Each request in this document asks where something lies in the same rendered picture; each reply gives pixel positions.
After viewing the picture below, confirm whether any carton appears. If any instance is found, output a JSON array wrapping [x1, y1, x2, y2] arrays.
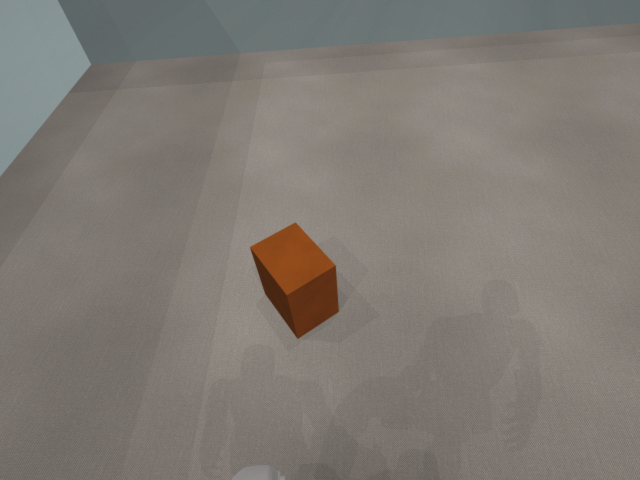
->
[[250, 222, 339, 339]]

